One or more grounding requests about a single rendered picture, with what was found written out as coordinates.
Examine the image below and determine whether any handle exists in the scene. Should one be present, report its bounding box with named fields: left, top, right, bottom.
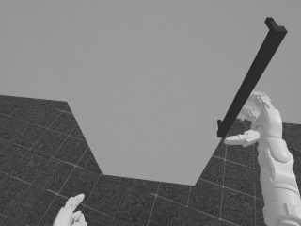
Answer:
left=216, top=17, right=288, bottom=138

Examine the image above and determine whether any robot right forearm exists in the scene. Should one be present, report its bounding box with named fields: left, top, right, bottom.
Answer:
left=257, top=137, right=301, bottom=226

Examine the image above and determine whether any fridge door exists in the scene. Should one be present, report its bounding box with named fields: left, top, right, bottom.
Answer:
left=17, top=0, right=301, bottom=186

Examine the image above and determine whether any left robot hand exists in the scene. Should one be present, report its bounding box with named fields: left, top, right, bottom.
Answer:
left=53, top=193, right=87, bottom=226

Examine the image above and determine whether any right robot hand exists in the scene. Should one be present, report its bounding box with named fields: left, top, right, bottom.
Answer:
left=224, top=90, right=282, bottom=147

